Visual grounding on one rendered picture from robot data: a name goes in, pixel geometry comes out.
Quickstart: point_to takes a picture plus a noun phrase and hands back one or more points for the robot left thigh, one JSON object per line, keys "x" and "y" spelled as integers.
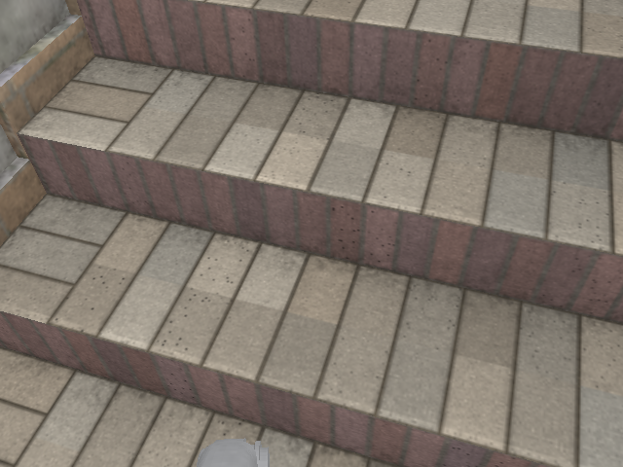
{"x": 234, "y": 453}

